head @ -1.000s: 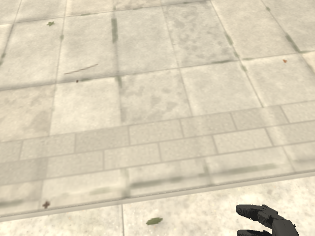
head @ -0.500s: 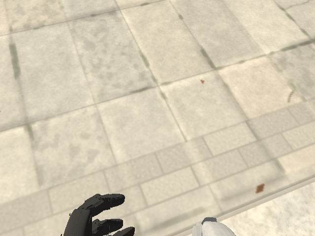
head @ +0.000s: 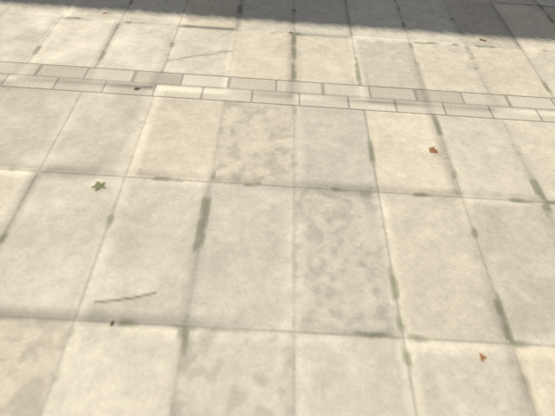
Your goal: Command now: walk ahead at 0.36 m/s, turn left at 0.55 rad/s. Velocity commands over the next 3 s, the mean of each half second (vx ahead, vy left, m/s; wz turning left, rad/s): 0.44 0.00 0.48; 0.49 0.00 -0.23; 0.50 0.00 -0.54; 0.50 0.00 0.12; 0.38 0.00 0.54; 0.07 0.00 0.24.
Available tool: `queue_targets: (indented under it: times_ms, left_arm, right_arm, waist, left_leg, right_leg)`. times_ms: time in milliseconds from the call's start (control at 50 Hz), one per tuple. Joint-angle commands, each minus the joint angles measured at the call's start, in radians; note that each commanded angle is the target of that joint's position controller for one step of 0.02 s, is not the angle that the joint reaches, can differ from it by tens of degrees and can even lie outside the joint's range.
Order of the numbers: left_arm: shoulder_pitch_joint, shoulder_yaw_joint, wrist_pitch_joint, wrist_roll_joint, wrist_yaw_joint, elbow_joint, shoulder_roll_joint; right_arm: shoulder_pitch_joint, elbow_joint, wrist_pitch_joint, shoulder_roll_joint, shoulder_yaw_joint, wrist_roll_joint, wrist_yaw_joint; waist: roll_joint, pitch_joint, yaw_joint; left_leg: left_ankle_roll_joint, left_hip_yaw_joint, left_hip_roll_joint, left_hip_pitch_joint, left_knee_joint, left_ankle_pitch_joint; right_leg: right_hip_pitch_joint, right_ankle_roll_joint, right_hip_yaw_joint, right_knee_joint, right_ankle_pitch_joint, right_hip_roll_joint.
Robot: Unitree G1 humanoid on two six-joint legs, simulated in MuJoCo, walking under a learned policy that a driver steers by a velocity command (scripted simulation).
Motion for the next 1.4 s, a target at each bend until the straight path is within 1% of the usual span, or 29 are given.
queue_targets:
  times_ms: [20,40,60,80,120,180,240,380,440,480,500,520,540,560,580,600,680,780,880,920,960,980,1000,1020,1040,1060,1120,1260,1400]
  left_arm:
    - [-0.028,0.029,0.020,-0.011,-0.014,-0.020,0.123]
    - [-0.053,0.016,0.020,-0.009,-0.026,-0.025,0.062]
    - [-0.159,-0.009,0.014,-0.007,-0.041,-0.103,-0.004]
    - [-0.274,0.000,-0.004,0.014,-0.057,-0.188,0.042]
    - [-0.262,0.003,-0.039,-0.006,-0.076,-0.179,0.076]
    - [-0.206,0.000,-0.037,0.008,-0.084,-0.143,0.073]
    - [-0.263,-0.011,-0.012,0.001,-0.083,-0.159,0.044]
    - [-0.435,-0.033,-0.001,-0.027,-0.088,-0.234,0.009]
    - [-0.324,-0.014,0.002,-0.020,-0.067,-0.214,0.044]
    - [-0.052,0.017,-0.002,-0.018,-0.035,-0.141,0.093]
    - [0.106,0.034,-0.010,0.005,-0.020,-0.116,0.147]
    - [0.141,0.043,-0.018,0.038,-0.019,-0.130,0.234]
    - [0.087,0.046,-0.016,0.009,-0.038,-0.122,0.248]
    - [-0.031,0.033,-0.017,-0.007,-0.045,-0.136,0.167]
    - [-0.077,0.014,-0.024,-0.017,-0.047,-0.140,0.087]
    - [-0.070,0.001,-0.030,-0.020,-0.047,-0.123,0.056]
    - [0.008,-0.009,-0.054,-0.033,-0.040,-0.056,0.062]
    - [0.072,0.001,-0.043,-0.033,-0.044,-0.028,0.090]
    - [0.143,0.015,-0.030,-0.029,-0.045,-0.014,0.122]
    - [0.140,0.021,-0.022,-0.021,-0.041,-0.019,0.135]
    - [0.103,0.028,-0.017,-0.023,-0.040,-0.030,0.150]
    - [0.100,0.022,-0.023,-0.027,-0.044,-0.037,0.124]
    - [0.075,0.001,-0.030,-0.033,-0.048,-0.080,0.054]
    - [0.150,-0.005,-0.028,-0.050,-0.045,-0.116,0.020]
    - [0.135,0.007,-0.007,-0.018,-0.038,-0.084,0.086]
    - [0.072,0.009,0.000,-0.009,-0.047,-0.085,0.082]
    - [0.026,0.004,0.027,0.003,-0.074,-0.087,0.051]
    - [-0.154,-0.009,0.052,0.007,-0.097,-0.148,0.029]
    - [-0.348,-0.030,0.043,0.003,-0.122,-0.217,0.019]
  right_arm:
    - [0.122,-0.008,-0.040,-0.057,-0.014,-0.011,0.001]
    - [0.279,0.061,-0.054,-0.069,-0.024,-0.007,-0.005]
    - [0.375,0.051,-0.060,-0.173,-0.047,-0.003,-0.019]
    - [0.311,0.000,-0.060,-0.214,-0.055,0.025,-0.043]
    - [0.190,-0.035,-0.065,-0.162,-0.030,0.023,-0.065]
    - [0.146,-0.033,-0.107,-0.123,-0.005,0.021,-0.065]
    - [0.218,0.007,-0.137,-0.136,-0.005,0.020,-0.063]
    - [0.265,0.083,-0.139,-0.130,0.006,0.024,-0.068]
    - [0.240,0.110,-0.136,-0.171,-0.003,0.024,-0.071]
    - [0.202,0.112,-0.126,-0.203,-0.016,0.012,-0.072]
    - [0.212,0.092,-0.123,-0.154,-0.003,0.007,-0.074]
    - [0.296,0.063,-0.116,-0.015,0.027,0.022,-0.067]
    - [0.373,0.057,-0.119,-0.045,0.020,0.034,-0.062]
    - [0.293,0.059,-0.115,-0.089,0.010,0.018,-0.064]
    - [0.197,0.045,-0.118,-0.106,0.013,0.007,-0.057]
    - [0.134,0.026,-0.117,-0.103,0.017,-0.004,-0.050]
    - [0.083,-0.008,-0.085,-0.067,0.039,-0.033,-0.036]
    - [-0.101,-0.063,-0.079,-0.038,0.070,-0.014,-0.031]
    - [-0.244,-0.100,-0.089,-0.060,0.071,0.004,-0.042]
    - [-0.238,-0.109,-0.098,-0.073,0.065,0.004,-0.045]
    - [-0.112,-0.081,-0.111,-0.092,0.052,-0.001,-0.055]
    - [0.007,-0.052,-0.124,-0.136,0.033,-0.018,-0.070]
    - [0.184,-0.050,-0.128,-0.218,0.014,-0.043,-0.088]
    - [0.169,-0.046,-0.111,-0.287,-0.003,-0.045,-0.093]
    - [0.129,-0.052,-0.101,-0.203,0.009,-0.029,-0.090]
    - [0.081,-0.055,-0.102,-0.123,0.029,-0.016,-0.085]
    - [0.047,-0.026,-0.115,-0.076,0.041,-0.001,-0.081]
    - [0.125,0.055,-0.134,-0.113,0.024,0.006,-0.072]
    - [0.198,0.122,-0.116,-0.160,0.006,0.006,-0.080]
  waist:
    - [0.031,0.108,-0.089]
    - [0.136,0.078,-0.143]
    - [0.344,0.095,-0.205]
    - [0.352,0.146,-0.196]
    - [0.189,0.154,-0.120]
    - [0.082,0.101,-0.060]
    - [0.063,0.126,-0.072]
    - [0.147,0.163,-0.109]
    - [0.169,0.132,-0.056]
    - [0.134,-0.011,0.068]
    - [0.082,-0.127,0.120]
    - [-0.148,-0.231,0.058]
    - [-0.332,-0.283,0.001]
    - [-0.150,-0.145,-0.045]
    - [-0.022,-0.074,-0.036]
    - [0.031,-0.049,-0.039]
    - [0.001,0.014,-0.065]
    - [-0.008,0.096,-0.025]
    - [-0.001,0.079,0.040]
    - [-0.010,0.069,0.031]
    - [0.002,0.032,-0.038]
    - [0.055,-0.044,-0.086]
    - [0.176,-0.195,-0.165]
    - [0.383,-0.214,-0.104]
    - [0.227,-0.115,-0.088]
    - [0.122,-0.028,-0.079]
    - [0.157,0.060,-0.035]
    - [0.128,0.093,-0.039]
    - [0.127,0.162,-0.088]
  left_leg:
    - [0.047,0.090,-0.101,0.212,-0.234,0.021]
    - [0.070,-0.047,-0.068,0.392,-0.264,-0.032]
    - [0.145,-0.490,0.161,0.519,-0.437,-0.311]
    - [0.237,-0.849,0.261,0.485,-0.594,-0.457]
    - [0.236,-0.704,0.257,0.385,-0.580,-0.236]
    - [0.184,-0.519,0.160,0.327,-0.576,0.073]
    - [0.182,-0.458,0.136,0.357,-0.599,0.249]
    - [0.102,-0.334,0.094,0.345,-0.623,0.497]
    - [0.045,-0.295,0.110,0.388,-0.514,0.851]
    - [0.008,-0.242,0.070,0.403,-0.168,1.054]
    - [0.000,-0.235,0.033,0.230,0.106,0.818]
    - [-0.028,-0.186,-0.113,-0.007,0.463,0.218]
    - [-0.026,-0.254,-0.221,-0.154,0.644,-0.063]
    - [-0.022,-0.269,-0.135,-0.218,0.709,0.040]
    - [-0.026,-0.229,-0.088,-0.221,0.674,0.125]
    - [-0.029,-0.214,-0.046,-0.209,0.614,0.151]
    - [-0.071,-0.179,0.003,-0.201,0.449,0.126]
    - [-0.120,-0.137,0.017,-0.206,0.085,0.286]
    - [-0.130,-0.122,-0.027,-0.153,-0.096,0.374]
    - [-0.115,-0.129,-0.048,-0.096,-0.151,0.308]
    - [-0.090,-0.120,-0.083,0.097,-0.254,0.256]
    - [-0.056,-0.178,-0.025,0.286,-0.283,0.234]
    - [0.003,-0.435,0.232,0.501,-0.324,0.013]
    - [0.093,-0.842,0.404,0.619,-0.463,-0.104]
    - [0.113,-0.846,0.382,0.538,-0.468,-0.159]
    - [0.092,-0.688,0.325,0.445,-0.465,-0.096]
    - [0.031,-0.365,0.209,0.278,-0.523,0.231]
    - [0.049,-0.113,0.193,0.312,-0.570,0.507]
    - [0.009,0.046,0.202,0.398,-0.542,0.598]
  right_leg:
    - [-0.156,-0.099,0.146,-0.133,-0.520,-0.140]
    - [-0.276,-0.082,0.075,0.151,-0.350,-0.057]
    - [-0.593,-0.024,0.077,0.487,-0.278,0.056]
    - [-0.826,0.009,0.302,0.643,-0.226,0.127]
    - [-0.812,0.032,0.382,0.732,-0.026,0.054]
    - [-0.681,0.045,0.397,0.640,0.103,0.059]
    - [-0.707,0.045,0.384,0.528,0.173,0.075]
    - [-0.493,-0.008,0.317,0.162,0.321,0.112]
    - [-0.275,-0.063,0.294,0.071,0.282,0.164]
    - [-0.012,-0.098,0.280,0.009,0.209,0.216]
    - [0.239,-0.126,0.421,0.049,0.094,0.077]
    - [0.394,-0.187,0.807,-0.020,-0.110,-0.167]
    - [0.396,-0.278,1.251,-0.261,-0.043,-0.247]
    - [0.274,-0.273,1.125,-0.270,-0.111,-0.207]
    - [0.163,-0.265,0.957,-0.257,-0.036,-0.162]
    - [0.092,-0.244,0.838,-0.259,0.036,-0.105]
    - [-0.036,-0.256,0.681,-0.310,0.261,-0.021]
    - [-0.100,-0.242,0.600,-0.362,0.238,0.032]
    - [-0.001,-0.210,0.633,-0.266,0.343,0.026]
    - [0.032,-0.190,0.668,-0.202,0.387,0.015]
    - [-0.002,-0.155,0.675,-0.070,0.438,0.042]
    - [-0.068,-0.125,0.631,0.109,0.424,0.102]
    - [-0.195,-0.098,0.540,0.399,0.179,0.168]
    - [-0.491,-0.075,0.425,0.618,-0.251,0.282]
    - [-0.572,-0.081,0.455,0.731,-0.202,0.205]
    - [-0.568,-0.078,0.465,0.738,-0.103,0.171]
    - [-0.491,-0.039,0.454,0.664,-0.004,0.114]
    - [-0.586,-0.002,0.430,0.536,0.193,0.100]
    - [-0.474,-0.075,0.295,0.185,0.223,0.114]
Next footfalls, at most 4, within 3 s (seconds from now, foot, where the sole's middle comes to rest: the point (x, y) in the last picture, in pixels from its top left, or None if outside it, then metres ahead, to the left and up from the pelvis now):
0.04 left None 0.06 0.10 -0.77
0.50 right None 0.48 -0.02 -0.77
0.98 left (195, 373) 0.69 0.22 -0.77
1.50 right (295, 294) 0.96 -0.03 -0.77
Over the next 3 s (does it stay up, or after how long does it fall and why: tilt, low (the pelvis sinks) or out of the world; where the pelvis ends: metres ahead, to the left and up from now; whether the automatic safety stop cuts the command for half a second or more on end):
stays up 1.43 0.00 0.00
